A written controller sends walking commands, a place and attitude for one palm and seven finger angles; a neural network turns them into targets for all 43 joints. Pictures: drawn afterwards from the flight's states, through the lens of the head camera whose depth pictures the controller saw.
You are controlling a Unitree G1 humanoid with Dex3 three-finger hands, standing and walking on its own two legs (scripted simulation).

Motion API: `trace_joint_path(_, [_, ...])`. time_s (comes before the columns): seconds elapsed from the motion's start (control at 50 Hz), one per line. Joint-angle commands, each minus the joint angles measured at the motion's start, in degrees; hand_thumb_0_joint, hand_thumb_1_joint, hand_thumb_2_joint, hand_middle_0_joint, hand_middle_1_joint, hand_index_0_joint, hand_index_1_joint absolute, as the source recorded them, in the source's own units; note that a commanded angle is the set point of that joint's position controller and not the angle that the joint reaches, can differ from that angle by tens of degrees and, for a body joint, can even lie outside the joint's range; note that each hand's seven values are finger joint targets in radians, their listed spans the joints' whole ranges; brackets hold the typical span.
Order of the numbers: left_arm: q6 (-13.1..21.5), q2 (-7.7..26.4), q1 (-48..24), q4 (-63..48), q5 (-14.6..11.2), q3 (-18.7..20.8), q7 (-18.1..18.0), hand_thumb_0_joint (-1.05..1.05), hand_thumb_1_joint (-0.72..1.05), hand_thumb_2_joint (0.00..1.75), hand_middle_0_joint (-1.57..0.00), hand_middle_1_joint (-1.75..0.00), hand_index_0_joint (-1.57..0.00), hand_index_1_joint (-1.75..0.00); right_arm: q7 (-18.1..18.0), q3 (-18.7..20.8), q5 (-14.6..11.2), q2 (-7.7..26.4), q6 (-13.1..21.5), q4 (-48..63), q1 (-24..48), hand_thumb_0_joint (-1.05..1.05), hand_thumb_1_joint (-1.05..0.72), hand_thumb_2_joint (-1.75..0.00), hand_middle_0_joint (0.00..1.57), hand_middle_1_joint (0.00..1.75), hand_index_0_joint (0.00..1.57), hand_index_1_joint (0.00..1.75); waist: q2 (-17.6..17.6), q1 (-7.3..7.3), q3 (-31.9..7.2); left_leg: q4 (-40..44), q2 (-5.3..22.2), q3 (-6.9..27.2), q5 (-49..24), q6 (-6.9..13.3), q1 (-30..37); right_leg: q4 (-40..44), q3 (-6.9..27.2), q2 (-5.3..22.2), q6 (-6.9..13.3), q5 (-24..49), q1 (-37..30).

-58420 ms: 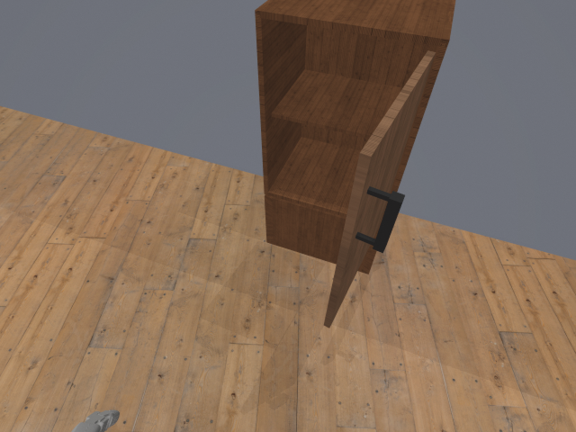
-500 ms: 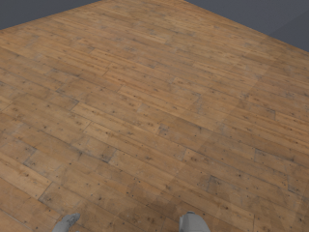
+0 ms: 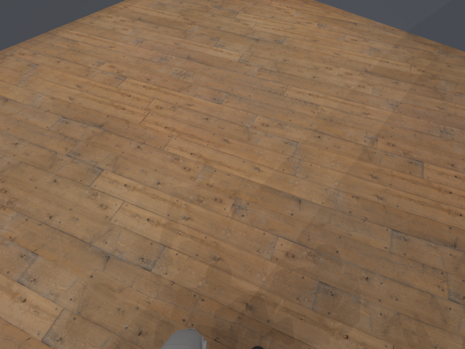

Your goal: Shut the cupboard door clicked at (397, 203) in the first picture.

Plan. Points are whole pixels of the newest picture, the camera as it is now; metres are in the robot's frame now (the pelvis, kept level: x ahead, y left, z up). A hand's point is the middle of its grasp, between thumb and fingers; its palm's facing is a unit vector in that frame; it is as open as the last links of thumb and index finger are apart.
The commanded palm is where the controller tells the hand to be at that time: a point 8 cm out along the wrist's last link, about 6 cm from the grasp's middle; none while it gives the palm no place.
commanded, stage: turn to face it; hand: left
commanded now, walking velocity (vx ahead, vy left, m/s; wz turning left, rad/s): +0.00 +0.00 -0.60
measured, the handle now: out of the picture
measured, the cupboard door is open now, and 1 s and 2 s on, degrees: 30 30 30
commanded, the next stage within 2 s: none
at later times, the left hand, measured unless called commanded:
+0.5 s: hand (147, 316) +0.19 +0.19 -0.16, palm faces -0.29 -0.92 -0.27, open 7.4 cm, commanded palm none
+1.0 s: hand (181, 291) +0.24 +0.13 -0.19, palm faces -0.53 -0.83 -0.19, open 7.4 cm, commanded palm none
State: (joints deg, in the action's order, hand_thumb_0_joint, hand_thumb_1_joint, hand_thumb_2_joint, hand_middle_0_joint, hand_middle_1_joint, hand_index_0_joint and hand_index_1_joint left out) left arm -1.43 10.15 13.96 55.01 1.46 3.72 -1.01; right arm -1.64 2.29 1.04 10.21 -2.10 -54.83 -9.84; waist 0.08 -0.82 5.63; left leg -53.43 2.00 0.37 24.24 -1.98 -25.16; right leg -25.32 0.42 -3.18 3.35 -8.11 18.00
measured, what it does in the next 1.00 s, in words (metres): steps on the spot, turning right: left foot, then right foot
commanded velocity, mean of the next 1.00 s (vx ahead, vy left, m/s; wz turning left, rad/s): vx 0.00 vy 0.00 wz -0.60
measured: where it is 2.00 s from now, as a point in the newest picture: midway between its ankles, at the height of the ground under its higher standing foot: outside the picture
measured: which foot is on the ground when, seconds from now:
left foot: up 0.00-0.12, down 0.14-0.52, up 0.54-0.92, down 0.94-1.00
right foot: down 0.00-0.14, up 0.16-0.50, down 0.52-0.94, up 0.96-1.00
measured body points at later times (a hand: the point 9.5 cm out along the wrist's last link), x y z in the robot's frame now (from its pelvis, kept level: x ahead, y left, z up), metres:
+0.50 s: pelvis +0.03 +0.01 -0.01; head +0.06 -0.01 +0.44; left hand +0.20 +0.24 -0.14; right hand +0.01 -0.26 -0.15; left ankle +0.04 +0.14 -0.74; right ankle -0.02 -0.10 -0.72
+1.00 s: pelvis +0.07 +0.01 -0.01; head +0.12 +0.00 +0.44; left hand +0.27 +0.18 -0.17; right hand +0.00 -0.26 -0.13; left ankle +0.14 +0.10 -0.74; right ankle -0.03 -0.08 -0.71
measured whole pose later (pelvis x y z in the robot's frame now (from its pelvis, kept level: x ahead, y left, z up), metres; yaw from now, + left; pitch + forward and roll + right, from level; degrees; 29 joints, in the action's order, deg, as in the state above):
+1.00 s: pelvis +0.07 +0.01 -0.01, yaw -36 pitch +2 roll -1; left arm -4.6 14.2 11.4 50.9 1.0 4.4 0.6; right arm -1.6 1.0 1.4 11.4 -0.8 -49.4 -9.9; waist 3.6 -0.7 4.3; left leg -34.6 2.6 -3.8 18.1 0.2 -18.5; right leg -49.4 5.3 -3.0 -0.9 -28.9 22.5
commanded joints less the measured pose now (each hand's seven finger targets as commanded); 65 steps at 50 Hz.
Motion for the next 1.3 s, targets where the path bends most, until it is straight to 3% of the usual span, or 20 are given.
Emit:
trace_joint_path(0.0, [1.06, 10.19, 0.44, -5.0, 0.32, 2.73, 0.0, 0.0, 0.9, 0.9, -0.2, -0.3, -0.2, -0.3, -0.09, 1.07, -0.5, 3.66, 0.88, 3.88, -3.58, 0.0, -0.9, -0.9, 0.2, 0.3, 0.2, 0.3, 7.26, 0.43, -9.64, 8.63, -1.02, -0.18, -0.39, -0.42, 4.0, 7.59, 18.65, 14.32, 7.66, 8.47, -4.87])
trace_joint_path(0.08, [0.24, 10.19, -1.92, -5.81, -0.3, 2.99, 0.29, 0.0, 0.9, 0.9, -0.2, -0.3, -0.2, -0.3, -0.71, 1.46, -0.93, 5.25, 1.9, 3.65, -6.76, 0.0, -0.9, -0.9, 0.2, 0.3, 0.2, 0.3, 7.34, 3.15, -9.93, 25.7, -1.2, -0.01, -9.55, -0.15, 18.28, 2.9, 19.18, 11.35, 3.4, 3.24, 3.98])
trace_joint_path(0.12, [-0.13, 5.81, -1.58, -7.47, -1.21, 2.1, 1.0, 0.0, 0.9, 0.9, -0.2, -0.3, -0.2, -0.3, -1.18, 2.64, 0.22, 12.74, 2.63, 4.8, -6.92, 0.0, -0.9, -0.9, 0.2, 0.3, 0.2, 0.3, -12.73, 3.52, -7.86, 37.47, 16.37, 17.57, -10.15, 5.83, 24.8, -12.46, 7.45, -1.16, -2.28, -16.77, 17.39])
trace_joint_path(0.14, [-0.38, 7.05, -3.22, -8.42, -0.74, 2.29, 1.22, 0.0, 0.9, 0.9, -0.2, -0.3, -0.2, -0.3, -1.32, 2.93, 0.57, 14.37, 2.21, 5.84, -6.38, 0.0, -0.9, -0.9, 0.2, 0.3, 0.2, 0.3, -13.88, 3.87, -5.51, 40.5, 24.37, 21.94, -13.88, 11.05, 18.81, -25.7, 1.68, -0.39, -4.08, -25.43, 16.72])
trace_joint_path(0.2, [-1.53, 8.78, -0.03, -6.78, 0.23, 3.53, 2.3, 0.0, 0.9, 0.9, -0.2, -0.3, -0.2, -0.3, -1.42, 1.61, 0.82, 10.98, 2.42, 8.31, 1.44, 0.0, -0.9, -0.9, 0.2, 0.3, 0.2, 0.3, -9.11, -0.55, -2.86, 38.27, 18.71, 10.74, -21.61, 11.16, 12.32, -40.3, 1.98, 3.14, -5.73, -19.07, 14.75])
trace_joint_path(0.26, [-1.97, 7.53, 0.22, -7.25, -0.2, 2.91, 2.91, 0.0, 0.9, 0.9, -0.2, -0.3, -0.2, -0.3, -1.47, 1.45, 0.65, 10.44, 2.46, 8.44, 1.34, 0.0, -0.9, -0.9, 0.2, 0.3, 0.2, 0.3, -9.26, -0.64, -4.9, 34.69, 15.75, 2.01, -31.55, 10.15, 17.76, -38.42, -0.74, 4.38, -6.88, -16.77, 14.81])
trace_joint_path(0.4, [-1.5, 6.15, -5.24, -10.02, -0.2, 1.8, 3.2, 0.0, 0.9, 0.9, -0.2, -0.3, -0.2, -0.3, -0.53, 3.0, 0.82, 13.08, 1.94, 6.25, -4.21, 0.0, -0.9, -0.9, 0.2, 0.3, 0.2, 0.3, -13.02, 2.75, -6.66, 29.34, 17.32, -3.47, -38.02, 9.26, 21.08, -19.61, -5.97, 3.71, -5.78, -16.1, 6.51])
trace_joint_path(0.46, [-0.77, 7.87, -1.14, -9.13, -0.22, 2.05, 3.1, 0.0, 0.9, 0.9, -0.2, -0.3, -0.2, -0.3, 0.01, 3.49, 0.42, 14.11, 1.64, 6.77, -2.36, 0.0, -0.9, -0.9, 0.2, 0.3, 0.2, 0.3, -11.13, 0.08, -8.2, 21.58, 16.22, -6.75, -34.51, 5.64, 17.25, -6.57, -6.86, 3.04, -4.3, -6.33, -3.65])
trace_joint_path(0.48, [-0.2, 10.31, 2.76, -7.96, -0.06, 2.62, 2.9, 0.0, 0.9, 0.9, -0.2, -0.3, -0.2, -0.3, 0.24, 3.48, 0.01, 13.47, 1.6, 7.24, -1.81, 0.0, -0.9, -0.9, 0.2, 0.3, 0.2, 0.3, -5.46, -2.12, -10.06, 13.7, 13.51, -9.03, -28.66, 2.82, 12.25, 0.54, -3.96, 5.12, -3.06, 2.28, -11.98])
trace_joint_path(0.5, [0.66, 17.26, 6.41, -7.06, 0.58, 3.88, 2.09, 0.0, 0.9, 0.9, -0.2, -0.3, -0.2, -0.3, 0.57, 2.5, -0.51, 8.93, 1.46, 9.38, -0.8, 0.0, -0.9, -0.9, 0.2, 0.3, 0.2, 0.3, 13.23, -4.1, -10.98, 0.1, 5.62, -12.45, -2.9, -1.04, -2.73, 5.12, 15.69, 19.31, 2.21, 20.04, -21.71])
trace_joint_path(0.52, [0.46, 19.86, 8.11, -6.38, -0.31, 4.07, 1.24, 0.0, 0.9, 0.9, -0.2, -0.3, -0.2, -0.3, 0.2, 1.78, -0.32, 8.54, 0.88, 11.43, 2.4, 0.0, -0.9, -0.9, 0.2, 0.3, 0.2, 0.3, 17.32, -4.9, -10.18, -10.35, 1.7, -6.25, 14.16, -2.01, -8.83, 4.27, 23.69, 26.42, 8.3, 35.92, -18.91])
trace_joint_path(0.56, [0.19, 16.07, 2.71, -7.8, -0.28, 3.68, 0.11, 0.0, 0.9, 0.9, -0.2, -0.3, -0.2, -0.3, -0.14, 1.93, -0.28, 8.64, 0.26, 10.24, 2.43, 0.0, -0.9, -0.9, 0.2, 0.3, 0.2, 0.3, 13.9, -2.52, -7.39, -16.51, 4.32, 0.8, 6.57, -1.44, -12.13, 6.17, 20.5, 22.72, 9.12, 21.08, -14.3])
trace_joint_path(0.66, [0.56, 13.9, -3.04, -9.91, -0.15, 2.52, 0.23, 0.0, 0.9, 0.9, -0.2, -0.3, -0.2, -0.3, 0.63, 1.78, -0.27, 8.66, 0.42, 7.82, -0.43, 0.0, -0.9, -0.9, 0.2, 0.3, 0.2, 0.3, 7.18, 0.58, -8.46, -8.81, 3.27, -0.94, -1.83, -3.11, -6.33, 3.35, 11.47, 16.03, 6.57, 21.97, -11.62])
trace_joint_path(0.82, [-0.1, 15.1, -2.52, -9.51, 0.24, 3.32, 0.59, 0.0, 0.9, 0.9, -0.2, -0.3, -0.2, -0.3, 0.16, 1.65, -0.77, 7.83, 1.02, 9.1, -0.37, 0.0, -0.9, -0.9, 0.2, 0.3, 0.2, 0.3, 9.07, 0.15, -7.87, 9.45, 0.1, -1.6, -0.78, -2.52, 1.14, 1.78, 19.07, 15.56, 7.5, 17.45, -7.8])
trace_joint_path(0.88, [-0.72, 13.05, -5.36, -10.0, -0.49, 2.92, 0.61, 0.0, 0.9, 0.9, -0.2, -0.3, -0.2, -0.3, -0.31, 1.75, -0.87, 9.16, 2.06, 7.13, -6.36, 0.0, -0.9, -0.9, 0.2, 0.3, 0.2, 0.3, 6.05, 3.33, -8.71, 28.53, 0.52, -1.09, -13.07, -1.79, 16.1, -4.73, 17.04, 10.43, 2.2, 11.13, 0.63])
trace_joint_path(0.92, [-1.05, 7.98, -2.84, -11.38, -1.22, 1.78, 1.26, 0.0, 0.9, 0.9, -0.2, -0.3, -0.2, -0.3, -0.74, 3.06, 0.33, 17.78, 2.68, 7.65, -8.96, 0.0, -0.9, -0.9, 0.2, 0.3, 0.2, 0.3, -19.32, 3.19, -10.42, 37.06, 23.75, 20.7, -26.08, 7.89, 23.76, -27.16, 2.43, -1.32, -4.44, -27.64, 14.01])
trace_joint_path(0.96, [-1.27, 9.75, -3.8, -11.43, -0.26, 2.34, 1.74, 0.0, 0.9, 0.9, -0.2, -0.3, -0.2, -0.3, -1.04, 2.0, 0.9, 15.01, 2.51, 9.16, -5.65, 0.0, -0.9, -0.9, 0.2, 0.3, 0.2, 0.3, -9.45, 1.88, -6.66, 36.67, 23.96, 16.76, -29.62, 11.74, 16.01, -40.98, 3.47, 3.11, -4.97, -24.86, 13.43])
trace_joint_path(1.04, [-2.15, 8.7, -3.47, -9.5, -0.37, 2.49, 2.95, 0.0, 0.9, 0.9, -0.2, -0.3, -0.2, -0.3, -1.31, 1.25, 0.8, 11.95, 2.49, 9.48, -3.05, 0.0, -0.9, -0.9, 0.2, 0.3, 0.2, 0.3, -11.55, 0.83, -7.52, 32.57, 16.51, 1.26, -39.3, 8.84, 19.72, -43.09, 0.48, 4.51, -6.89, -18.36, 14.09])
trace_joint_path(1.2, [-1.74, 6.51, -8.31, -11.02, -0.3, 1.5, 3.49, 0.0, 0.9, 0.9, -0.2, -0.3, -0.2, -0.3, -0.47, 2.81, 0.83, 13.68, 1.93, 6.65, -7.21, 0.0, -0.9, -0.9, 0.2, 0.3, 0.2, 0.3, -13.02, 3.63, -8.12, 28.59, 18.19, -5.33, -41.21, 8.75, 22.9, -21.88, -5.74, 4.18, -5.86, -17.44, 7.34])
trace_joint_path(1.28, [-0.76, 8.63, -0.88, -8.93, -0.28, 2.07, 3.2, 0.0, 0.9, 0.9, -0.2, -0.3, -0.2, -0.3, 0.13, 3.45, 0.26, 14.71, 1.61, 7.24, -3.47, 0.0, -0.9, -0.9, 0.2, 0.3, 0.2, 0.3, -10.16, -1.07, -9.61, 18.0, 16.7, -9.79, -33.4, 4.02, 16.3, -3.05, -6.77, 3.28, -3.6, -3.17, -7.36])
